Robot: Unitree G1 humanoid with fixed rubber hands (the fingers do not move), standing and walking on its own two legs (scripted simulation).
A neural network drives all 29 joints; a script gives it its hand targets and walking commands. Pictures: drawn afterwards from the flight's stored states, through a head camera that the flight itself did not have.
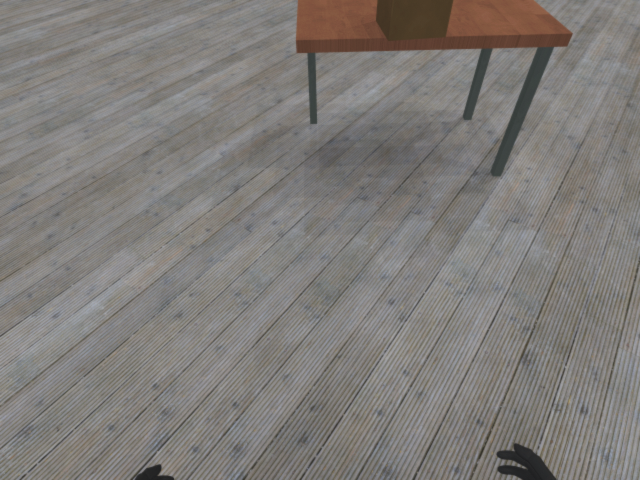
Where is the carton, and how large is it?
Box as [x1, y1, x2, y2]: [376, 0, 452, 40]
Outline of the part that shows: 377,1 376,21 388,40 445,36 452,0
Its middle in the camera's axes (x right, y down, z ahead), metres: +0.32 -0.89 +1.36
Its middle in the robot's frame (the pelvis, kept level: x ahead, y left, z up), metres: +1.65 -0.26 +0.04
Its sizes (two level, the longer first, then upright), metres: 0.210 0.200 0.250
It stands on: a table, 0.67 m high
